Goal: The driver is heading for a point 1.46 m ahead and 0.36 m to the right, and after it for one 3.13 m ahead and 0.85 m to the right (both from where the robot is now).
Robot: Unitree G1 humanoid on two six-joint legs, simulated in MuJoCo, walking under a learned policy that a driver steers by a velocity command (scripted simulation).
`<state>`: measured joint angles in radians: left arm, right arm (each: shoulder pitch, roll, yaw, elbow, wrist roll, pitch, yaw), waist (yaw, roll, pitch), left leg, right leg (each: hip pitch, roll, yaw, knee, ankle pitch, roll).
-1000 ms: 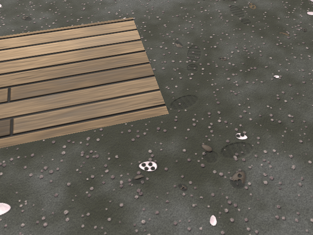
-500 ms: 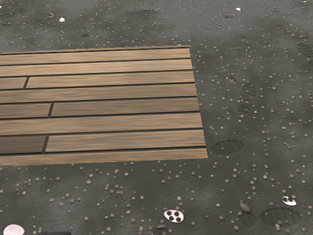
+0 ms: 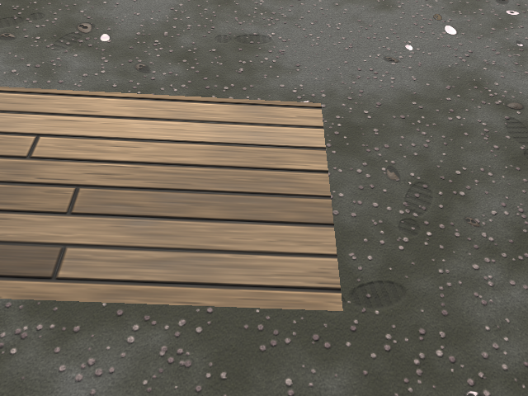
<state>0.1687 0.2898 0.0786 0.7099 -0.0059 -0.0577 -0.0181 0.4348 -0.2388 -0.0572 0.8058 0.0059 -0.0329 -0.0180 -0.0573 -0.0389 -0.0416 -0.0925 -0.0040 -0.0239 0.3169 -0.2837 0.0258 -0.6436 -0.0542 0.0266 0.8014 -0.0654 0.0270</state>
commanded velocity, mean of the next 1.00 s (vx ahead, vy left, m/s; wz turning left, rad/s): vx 0.48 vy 0.00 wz -0.02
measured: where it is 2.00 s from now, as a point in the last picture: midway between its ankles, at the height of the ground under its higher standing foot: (309, 213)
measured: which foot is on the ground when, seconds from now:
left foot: down 0.00-0.20, up 0.22-0.66, down 0.68-1.00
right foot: up 0.00-0.16, down 0.18-0.70, up 0.72-1.00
